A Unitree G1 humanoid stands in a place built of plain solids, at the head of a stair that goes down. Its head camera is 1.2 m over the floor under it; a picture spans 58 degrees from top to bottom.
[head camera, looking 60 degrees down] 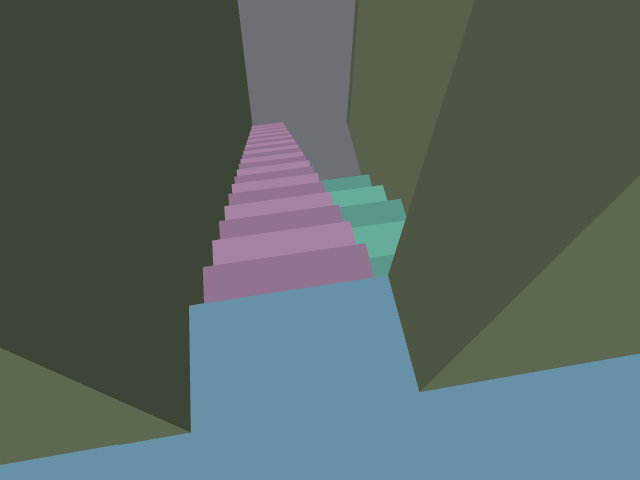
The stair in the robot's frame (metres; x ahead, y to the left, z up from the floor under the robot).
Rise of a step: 0.20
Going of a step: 0.23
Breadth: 0.60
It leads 9 degrees to the left of straight ahead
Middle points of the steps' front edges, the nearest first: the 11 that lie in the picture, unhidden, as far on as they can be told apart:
0.52 0.09 0.00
0.75 0.13 -0.20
0.97 0.16 -0.40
1.19 0.20 -0.60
1.42 0.24 -0.79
1.64 0.27 -0.99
1.87 0.31 -1.19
2.09 0.35 -1.38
2.32 0.39 -1.58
2.54 0.42 -1.78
2.77 0.46 -1.97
